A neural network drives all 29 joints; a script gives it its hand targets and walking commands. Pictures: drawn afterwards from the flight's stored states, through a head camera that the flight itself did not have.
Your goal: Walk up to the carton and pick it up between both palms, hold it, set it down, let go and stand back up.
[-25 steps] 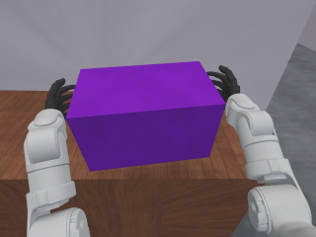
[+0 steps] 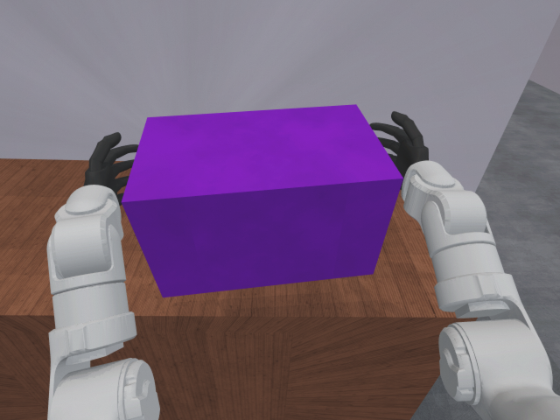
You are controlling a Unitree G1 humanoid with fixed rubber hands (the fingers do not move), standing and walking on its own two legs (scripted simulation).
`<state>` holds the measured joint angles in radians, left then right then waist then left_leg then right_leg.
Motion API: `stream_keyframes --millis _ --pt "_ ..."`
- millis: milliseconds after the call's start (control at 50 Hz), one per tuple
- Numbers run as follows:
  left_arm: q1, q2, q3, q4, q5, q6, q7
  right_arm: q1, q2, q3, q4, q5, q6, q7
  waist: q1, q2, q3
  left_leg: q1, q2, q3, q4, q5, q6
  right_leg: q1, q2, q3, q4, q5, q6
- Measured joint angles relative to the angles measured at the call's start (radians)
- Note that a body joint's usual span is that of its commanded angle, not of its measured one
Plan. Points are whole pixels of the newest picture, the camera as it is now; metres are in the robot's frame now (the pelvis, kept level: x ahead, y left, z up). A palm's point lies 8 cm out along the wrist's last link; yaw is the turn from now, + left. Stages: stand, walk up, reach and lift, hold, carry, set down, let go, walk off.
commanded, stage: hold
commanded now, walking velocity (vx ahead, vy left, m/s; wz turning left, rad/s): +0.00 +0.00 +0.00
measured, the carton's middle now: (262, 197) +0.39 +0.00 +0.18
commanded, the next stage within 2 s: none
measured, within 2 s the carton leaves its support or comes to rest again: neither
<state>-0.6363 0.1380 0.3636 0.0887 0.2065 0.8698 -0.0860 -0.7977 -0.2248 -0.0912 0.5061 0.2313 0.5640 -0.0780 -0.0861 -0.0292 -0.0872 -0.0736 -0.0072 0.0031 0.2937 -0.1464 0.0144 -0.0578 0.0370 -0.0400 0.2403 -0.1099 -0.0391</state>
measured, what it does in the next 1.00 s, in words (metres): stands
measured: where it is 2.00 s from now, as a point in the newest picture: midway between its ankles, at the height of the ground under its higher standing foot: outside the picture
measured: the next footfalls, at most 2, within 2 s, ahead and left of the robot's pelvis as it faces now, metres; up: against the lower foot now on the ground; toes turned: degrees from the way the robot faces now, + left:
none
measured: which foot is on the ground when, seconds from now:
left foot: down 0.00-1.00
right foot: down 0.00-1.00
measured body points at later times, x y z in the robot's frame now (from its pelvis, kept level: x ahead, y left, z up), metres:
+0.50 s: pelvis -0.01 +0.00 +0.00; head -0.07 +0.01 +0.45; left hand +0.36 +0.21 +0.23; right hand +0.37 -0.20 +0.24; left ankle +0.01 +0.11 -0.75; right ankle +0.02 -0.09 -0.75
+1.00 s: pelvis +0.00 +0.00 +0.00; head -0.06 +0.02 +0.45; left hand +0.37 +0.21 +0.23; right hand +0.38 -0.20 +0.24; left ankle +0.01 +0.11 -0.75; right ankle +0.02 -0.09 -0.75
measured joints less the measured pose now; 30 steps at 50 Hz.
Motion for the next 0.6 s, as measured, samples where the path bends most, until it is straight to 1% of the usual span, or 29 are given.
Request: stream_keyframes --millis 180,380,600 --pt "0.035 -0.01 -0.001 -0.055 0.004 0.017 0.0 0.023 -0.008 0.023 -0.028 0.027 0.001 -0.007 -0.006 0.01 0.011 0.012 0.003 -0.001 0.006 -0.007 -0.001 0.018 0.004 0.002 -0.008 0.0 -0.001" --pt "0.011 -0.001 0.011 -0.018 -0.003 0.003 -0.007 0.025 0.005 0.011 -0.035 0.008 0.004 -0.013 -0.004 0.007 0.016 0.002 0.003 -0.004 0.001 0.005 -0.004 0.002 0.004 0.001 0.002 0.004 -0.004" --pt "-0.018 0.008 0.013 0.025 -0.002 -0.009 -0.009 -0.002 0.007 0.001 -0.007 -0.007 0.005 -0.011 0.004 0.005 0.0 -0.007 0.001 -0.004 -0.004 0.011 -0.004 -0.011 0.003 0.002 0.006 0.005 -0.004"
